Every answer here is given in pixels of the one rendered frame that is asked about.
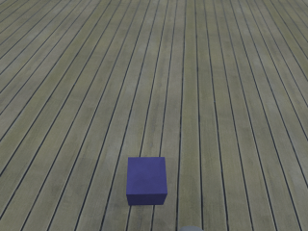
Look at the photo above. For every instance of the carton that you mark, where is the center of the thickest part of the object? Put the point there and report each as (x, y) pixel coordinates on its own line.
(146, 181)

